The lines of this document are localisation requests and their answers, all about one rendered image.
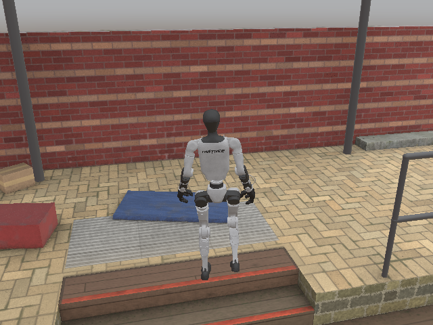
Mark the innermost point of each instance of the robot left forearm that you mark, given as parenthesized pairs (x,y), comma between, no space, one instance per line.
(183,182)

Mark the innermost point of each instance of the right robot hand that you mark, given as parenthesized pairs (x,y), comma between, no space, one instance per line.
(249,194)

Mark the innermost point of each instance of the robot right forearm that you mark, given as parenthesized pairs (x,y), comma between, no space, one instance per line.
(246,181)

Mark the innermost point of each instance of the right robot upper arm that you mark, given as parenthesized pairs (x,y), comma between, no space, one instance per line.
(235,144)

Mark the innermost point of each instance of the left robot hand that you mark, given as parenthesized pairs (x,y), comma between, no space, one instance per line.
(187,193)

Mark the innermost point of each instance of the humanoid robot torso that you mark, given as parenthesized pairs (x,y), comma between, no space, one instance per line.
(214,162)

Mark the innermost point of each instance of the left robot upper arm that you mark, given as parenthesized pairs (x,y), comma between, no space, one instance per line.
(189,157)

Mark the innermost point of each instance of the robot left foot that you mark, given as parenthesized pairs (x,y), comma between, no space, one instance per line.
(205,274)

